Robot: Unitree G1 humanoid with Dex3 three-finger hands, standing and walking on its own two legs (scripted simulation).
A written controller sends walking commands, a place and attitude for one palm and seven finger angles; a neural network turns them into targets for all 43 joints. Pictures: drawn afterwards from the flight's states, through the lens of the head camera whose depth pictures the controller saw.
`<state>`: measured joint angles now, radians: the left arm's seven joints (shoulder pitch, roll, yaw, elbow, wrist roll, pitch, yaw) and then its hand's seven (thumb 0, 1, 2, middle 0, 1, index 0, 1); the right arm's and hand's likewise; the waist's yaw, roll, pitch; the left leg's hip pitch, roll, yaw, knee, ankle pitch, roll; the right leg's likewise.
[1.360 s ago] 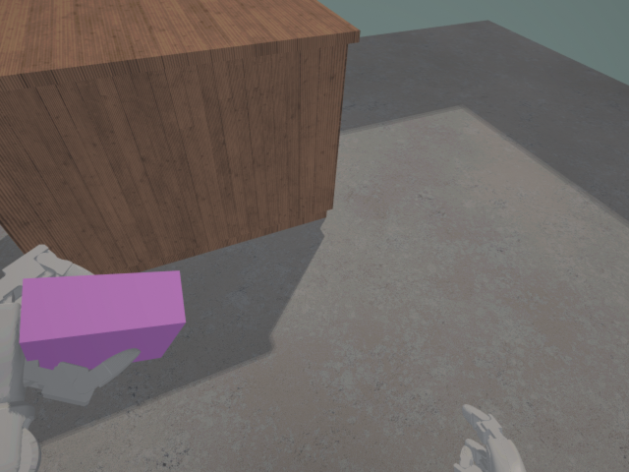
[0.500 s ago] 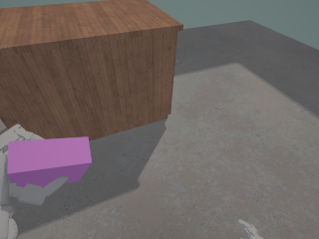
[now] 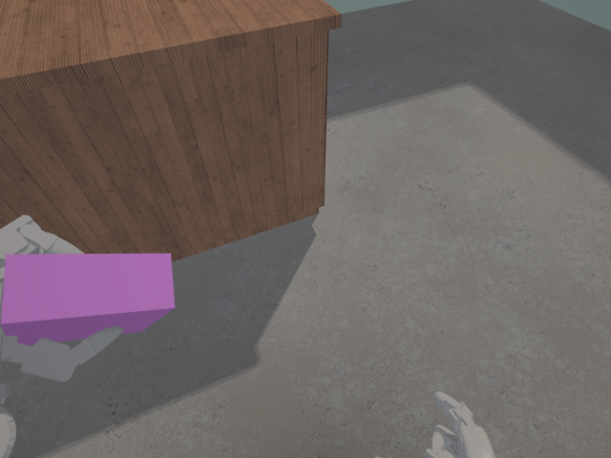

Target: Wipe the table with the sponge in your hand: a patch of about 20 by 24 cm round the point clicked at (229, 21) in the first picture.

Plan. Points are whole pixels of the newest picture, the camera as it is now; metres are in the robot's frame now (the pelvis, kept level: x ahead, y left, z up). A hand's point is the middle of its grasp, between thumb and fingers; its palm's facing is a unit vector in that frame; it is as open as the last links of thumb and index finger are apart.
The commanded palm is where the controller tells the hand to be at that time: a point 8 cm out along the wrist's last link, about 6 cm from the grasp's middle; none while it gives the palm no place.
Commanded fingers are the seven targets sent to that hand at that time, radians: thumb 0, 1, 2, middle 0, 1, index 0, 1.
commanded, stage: walk to a spot facing it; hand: left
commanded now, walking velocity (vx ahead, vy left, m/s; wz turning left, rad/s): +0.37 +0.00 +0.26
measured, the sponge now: (111, 299) +0.23 +0.20 +0.16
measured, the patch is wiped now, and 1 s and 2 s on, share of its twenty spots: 0.00 0.00 0.00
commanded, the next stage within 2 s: none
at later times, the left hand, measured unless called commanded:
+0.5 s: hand (107, 186) +0.36 +0.24 +0.19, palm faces +0.51 -0.77 -0.38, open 9.6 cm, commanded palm +0.29 +0.28 +0.20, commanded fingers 0.00 0.10 1.30 -1.20 -1.60 -1.20 -1.60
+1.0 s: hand (156, 141) +0.43 +0.21 +0.20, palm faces +0.61 -0.63 -0.48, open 9.6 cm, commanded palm +0.36 +0.24 +0.20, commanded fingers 0.00 0.10 1.30 -1.20 -1.60 -1.20 -1.60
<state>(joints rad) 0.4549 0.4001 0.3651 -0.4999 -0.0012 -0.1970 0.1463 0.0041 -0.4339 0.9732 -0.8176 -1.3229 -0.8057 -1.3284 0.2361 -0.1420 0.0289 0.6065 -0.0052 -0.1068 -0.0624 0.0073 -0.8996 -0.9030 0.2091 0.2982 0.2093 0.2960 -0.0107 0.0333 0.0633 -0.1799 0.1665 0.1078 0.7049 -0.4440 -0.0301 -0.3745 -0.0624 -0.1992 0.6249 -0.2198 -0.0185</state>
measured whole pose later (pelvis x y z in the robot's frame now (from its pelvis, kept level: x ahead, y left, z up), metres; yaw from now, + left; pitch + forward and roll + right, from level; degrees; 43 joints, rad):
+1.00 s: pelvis +0.30 -0.08 +0.02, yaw +19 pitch +0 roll +4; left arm 0.50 0.36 0.37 -0.58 -0.01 -0.21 0.17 0.00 -0.43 0.98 -0.82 -1.33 -0.80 -1.33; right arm 0.19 -0.26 -0.05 0.60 0.00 -0.05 -0.06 0.01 -0.91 -0.90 0.20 0.30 0.20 0.30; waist -0.01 -0.04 0.12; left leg -0.48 0.07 0.19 0.84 -0.39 -0.02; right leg -0.17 -0.18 -0.29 0.56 -0.37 0.00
